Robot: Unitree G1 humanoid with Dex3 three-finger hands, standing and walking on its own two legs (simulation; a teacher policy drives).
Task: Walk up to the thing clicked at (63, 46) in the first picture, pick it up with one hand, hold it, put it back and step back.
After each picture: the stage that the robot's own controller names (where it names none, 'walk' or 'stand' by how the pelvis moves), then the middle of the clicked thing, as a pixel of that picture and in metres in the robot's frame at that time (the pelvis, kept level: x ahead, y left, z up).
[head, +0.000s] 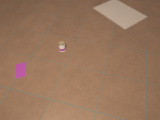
stand; (62, 46) +1.26 +0.23 -0.72
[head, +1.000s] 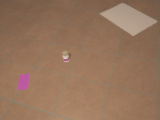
walk; (65, 56) +1.14 +0.27 -0.72
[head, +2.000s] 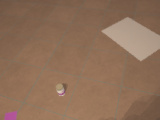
walk; (60, 89) +0.74 +0.29 -0.72
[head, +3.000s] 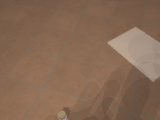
stand; (62, 117) +0.46 +0.22 -0.71
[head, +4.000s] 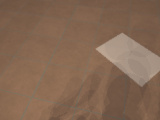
stand; out of the picture +0.41 +0.21 -0.72
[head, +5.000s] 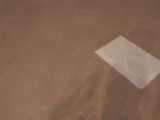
walk; out of the picture +0.38 +0.22 -0.72
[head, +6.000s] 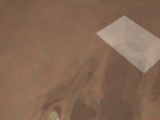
stand; (54, 117) +0.37 +0.23 -0.69
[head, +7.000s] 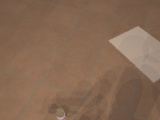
walk; (60, 114) +0.46 +0.18 -0.68
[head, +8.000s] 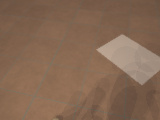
stand; out of the picture +0.46 +0.22 -0.71
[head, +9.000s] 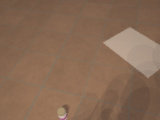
walk; (62, 114) +0.51 +0.24 -0.71
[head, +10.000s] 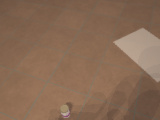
stand; (65, 111) +0.52 +0.20 -0.69
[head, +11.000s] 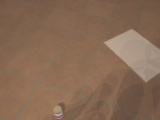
stand; (58, 112) +0.51 +0.19 -0.72
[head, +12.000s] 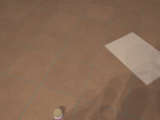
stand; (58, 115) +0.51 +0.20 -0.73
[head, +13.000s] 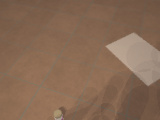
stand; (58, 116) +0.50 +0.21 -0.73
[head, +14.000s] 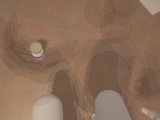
go down; (37, 51) +0.57 +0.20 -0.44
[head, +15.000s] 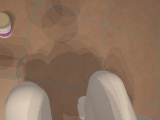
go down; (2, 25) +0.58 +0.25 -0.31
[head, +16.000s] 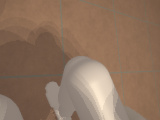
close in; out of the picture +0.56 +0.30 -0.25
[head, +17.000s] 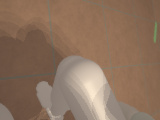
close in; out of the picture +0.55 +0.32 -0.26
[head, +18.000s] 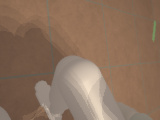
close; out of the picture +0.54 +0.30 -0.26
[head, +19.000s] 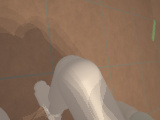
close; out of the picture +0.50 +0.28 -0.27
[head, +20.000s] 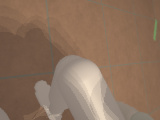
close; out of the picture +0.48 +0.26 -0.30
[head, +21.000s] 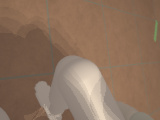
close; out of the picture +0.48 +0.25 -0.30
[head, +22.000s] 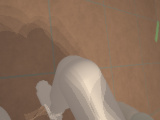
lift; out of the picture +0.48 +0.24 -0.30
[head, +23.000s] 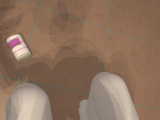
lift; (19, 48) +0.51 +0.19 -0.33
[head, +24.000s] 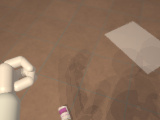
hold; (64, 114) +0.47 +0.11 -0.67
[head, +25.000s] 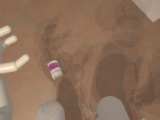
hold; (55, 70) +0.50 +0.12 -0.51
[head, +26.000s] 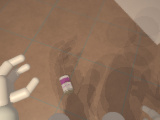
close in; (66, 84) +0.49 +0.10 -0.57
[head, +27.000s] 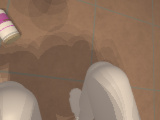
close in; (4, 27) +0.54 +0.16 -0.28
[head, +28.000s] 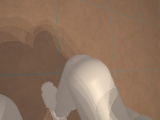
hold; out of the picture +0.54 +0.19 -0.28
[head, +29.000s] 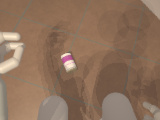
close in; (69, 63) +0.54 +0.07 -0.46
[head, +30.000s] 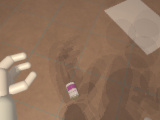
close in; (72, 91) +0.50 +0.03 -0.65
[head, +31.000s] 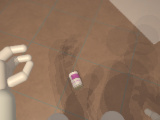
close; (75, 80) +0.54 +0.03 -0.56
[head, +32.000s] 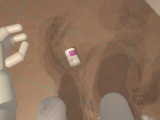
hold; (73, 58) +0.55 +0.02 -0.48
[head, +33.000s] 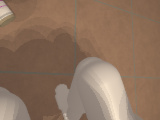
hold; out of the picture +0.58 +0.10 -0.27
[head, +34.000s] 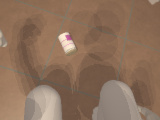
hold; (67, 44) +0.59 +0.03 -0.37
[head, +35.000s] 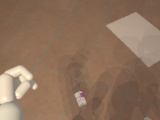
crouch; (80, 100) +0.52 -0.01 -0.67
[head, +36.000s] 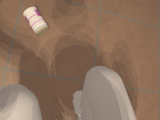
lower; (36, 21) +0.61 +0.04 -0.33
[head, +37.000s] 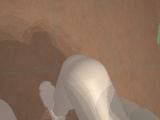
lower; out of the picture +0.61 +0.11 -0.28
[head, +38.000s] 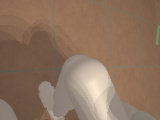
lower; out of the picture +0.61 +0.10 -0.28
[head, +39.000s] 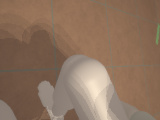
lower; out of the picture +0.62 +0.09 -0.28
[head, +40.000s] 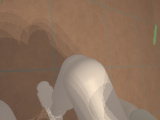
loosen; out of the picture +0.63 +0.08 -0.29
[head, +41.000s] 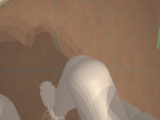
withdraw; out of the picture +0.64 +0.06 -0.28
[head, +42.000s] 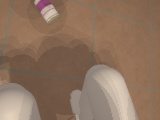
stand; (47, 10) +0.64 +0.01 -0.30
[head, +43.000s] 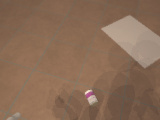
stand; (91, 98) +0.56 -0.11 -0.66
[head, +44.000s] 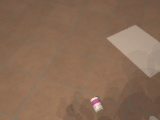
stand; (97, 105) +0.56 -0.12 -0.69
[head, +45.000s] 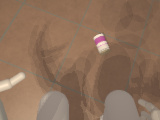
withdraw; (101, 44) +0.61 -0.12 -0.45
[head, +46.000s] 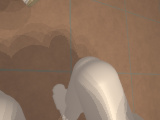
withdraw; out of the picture +0.68 -0.02 -0.27
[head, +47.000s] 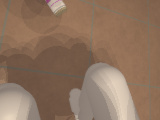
stand; (54, 2) +0.68 -0.03 -0.30
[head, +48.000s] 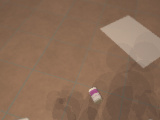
hold; (95, 95) +0.58 -0.16 -0.66
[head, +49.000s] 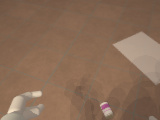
lower; (106, 110) +0.55 -0.18 -0.71
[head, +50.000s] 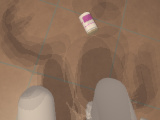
lower; (88, 23) +0.66 -0.14 -0.40
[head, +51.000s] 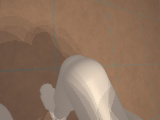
lower; out of the picture +0.71 -0.03 -0.28
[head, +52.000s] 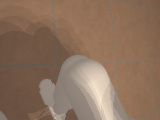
lower; out of the picture +0.72 -0.04 -0.29
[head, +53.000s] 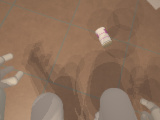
walk; (103, 37) +0.68 -0.19 -0.44
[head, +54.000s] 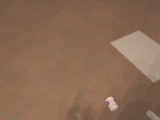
withdraw; (112, 105) +0.59 -0.25 -0.69
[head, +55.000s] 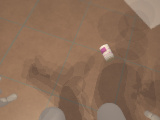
withdraw; (107, 53) +0.66 -0.24 -0.54
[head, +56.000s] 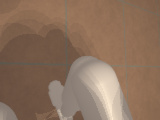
hold; out of the picture +0.75 -0.12 -0.28
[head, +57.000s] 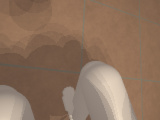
lower; out of the picture +0.76 -0.14 -0.29
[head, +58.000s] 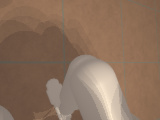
lower; out of the picture +0.77 -0.13 -0.28
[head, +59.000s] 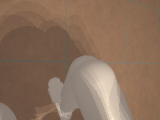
stand; out of the picture +0.77 -0.13 -0.30
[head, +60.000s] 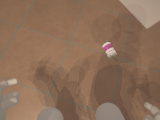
stand; (109, 50) +0.69 -0.28 -0.53
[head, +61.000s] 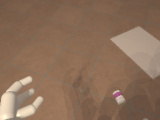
rise; (119, 98) +0.62 -0.31 -0.70
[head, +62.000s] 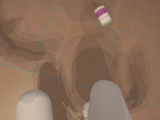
rise; (103, 16) +0.73 -0.27 -0.42
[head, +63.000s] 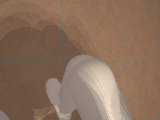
stand; out of the picture +0.79 -0.16 -0.29
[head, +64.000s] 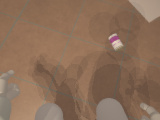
stand; (116, 42) +0.72 -0.32 -0.51
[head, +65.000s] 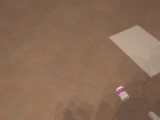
stand; (122, 94) +0.64 -0.37 -0.68
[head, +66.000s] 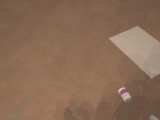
stand; (125, 95) +0.64 -0.39 -0.68
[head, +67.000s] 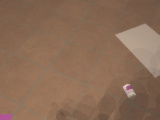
stand; (129, 91) +0.66 -0.40 -0.71
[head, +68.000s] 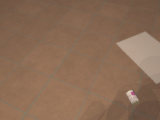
stand; (132, 97) +0.66 -0.42 -0.75
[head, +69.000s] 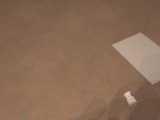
stand; (130, 99) +0.66 -0.40 -0.75
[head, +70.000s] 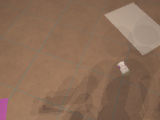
walk; (123, 68) +0.75 -0.44 -0.74
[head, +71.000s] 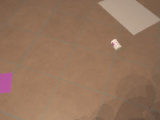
walk; (116, 45) +1.07 -0.35 -0.73
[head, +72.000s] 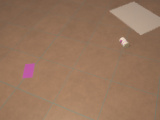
stand; (124, 42) +1.33 -0.40 -0.73
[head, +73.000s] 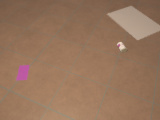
stand; (121, 47) +1.27 -0.45 -0.74
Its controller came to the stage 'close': yes
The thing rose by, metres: 0.01
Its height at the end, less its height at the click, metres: -0.02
